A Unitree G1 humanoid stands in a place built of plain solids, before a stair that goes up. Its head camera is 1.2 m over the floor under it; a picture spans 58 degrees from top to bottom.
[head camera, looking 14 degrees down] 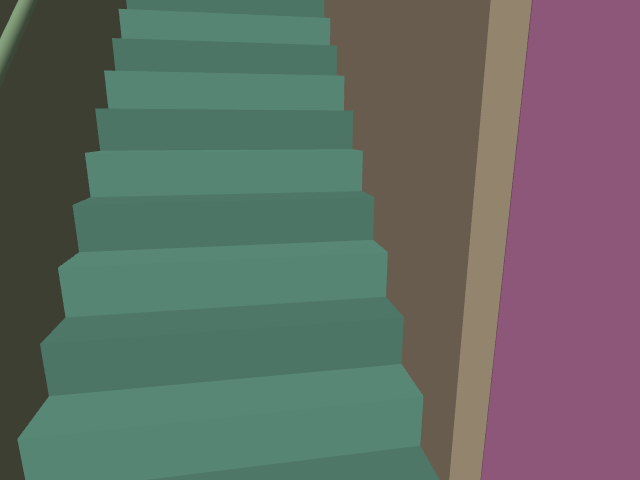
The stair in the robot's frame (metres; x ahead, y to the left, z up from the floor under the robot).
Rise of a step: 0.19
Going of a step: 0.20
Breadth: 1.19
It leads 10 degrees to the left of straight ahead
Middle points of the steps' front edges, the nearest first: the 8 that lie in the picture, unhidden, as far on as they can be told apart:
1.13 0.25 0.37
1.33 0.29 0.56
1.53 0.32 0.75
1.73 0.36 0.93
1.93 0.39 1.12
2.13 0.42 1.30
2.33 0.46 1.49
2.53 0.49 1.68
